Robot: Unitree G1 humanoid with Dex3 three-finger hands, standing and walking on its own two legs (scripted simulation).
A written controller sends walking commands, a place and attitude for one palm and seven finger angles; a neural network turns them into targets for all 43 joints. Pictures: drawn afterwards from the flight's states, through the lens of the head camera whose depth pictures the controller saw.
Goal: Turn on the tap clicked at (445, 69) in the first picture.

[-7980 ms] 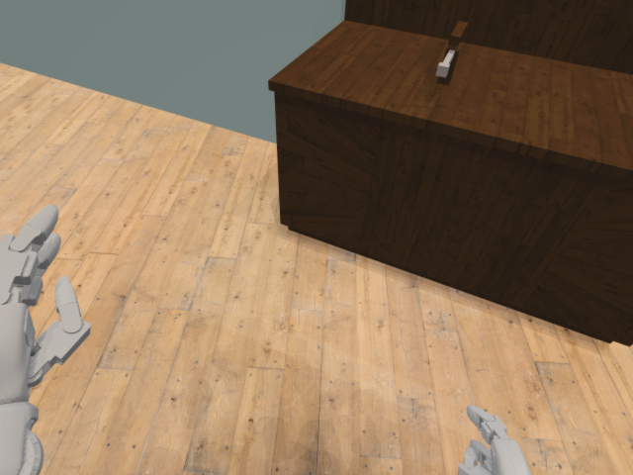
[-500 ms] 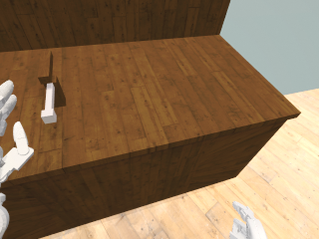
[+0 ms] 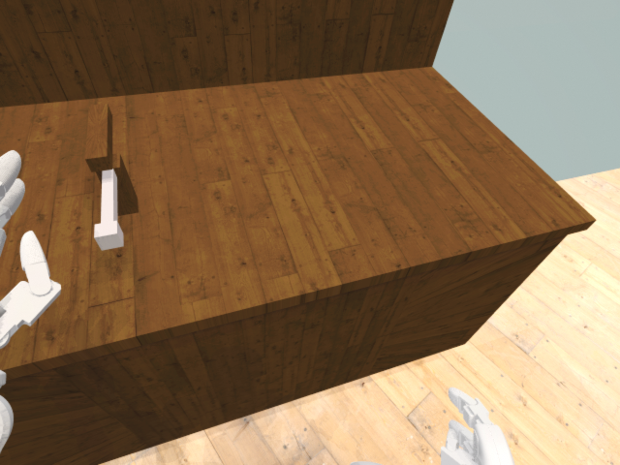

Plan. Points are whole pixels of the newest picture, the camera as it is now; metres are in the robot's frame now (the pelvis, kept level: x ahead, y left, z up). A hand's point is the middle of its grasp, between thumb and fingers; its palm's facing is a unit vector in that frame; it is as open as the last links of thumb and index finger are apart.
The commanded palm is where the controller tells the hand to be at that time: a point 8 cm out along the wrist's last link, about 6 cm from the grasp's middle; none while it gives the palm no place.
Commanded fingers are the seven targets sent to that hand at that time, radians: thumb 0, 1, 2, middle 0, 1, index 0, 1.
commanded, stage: shuffle to correct the standing spot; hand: left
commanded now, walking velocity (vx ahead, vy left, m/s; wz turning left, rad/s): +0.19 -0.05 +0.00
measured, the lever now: (109, 235) +0.38 +0.30 +0.06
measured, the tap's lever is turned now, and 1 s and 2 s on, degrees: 0 0 0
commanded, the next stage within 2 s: come to a stop and stand still in 0.06 s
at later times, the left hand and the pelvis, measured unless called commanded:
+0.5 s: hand (67, 236) +0.27 +0.26 +0.19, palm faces +0.36 -0.84 -0.41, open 7.5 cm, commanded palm +0.21 +0.30 +0.19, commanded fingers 0.00 0.90 0.90 -0.20 -0.30 -0.20 -0.30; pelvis +0.05 +0.02 +0.01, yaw +1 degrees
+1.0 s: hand (41, 249) +0.26 +0.27 +0.19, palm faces +0.34 -0.85 -0.39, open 7.4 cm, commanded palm +0.19 +0.31 +0.19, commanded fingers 0.00 0.90 0.90 -0.20 -0.30 -0.20 -0.30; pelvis +0.03 +0.03 +0.01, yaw +0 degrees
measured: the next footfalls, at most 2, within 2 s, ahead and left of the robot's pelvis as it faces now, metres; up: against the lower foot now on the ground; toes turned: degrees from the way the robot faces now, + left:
right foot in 0.08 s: +0.08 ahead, -0.08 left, +0.00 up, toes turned +1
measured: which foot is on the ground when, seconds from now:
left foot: down 0.00-1.00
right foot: up 0.00-0.06, down 0.08-1.00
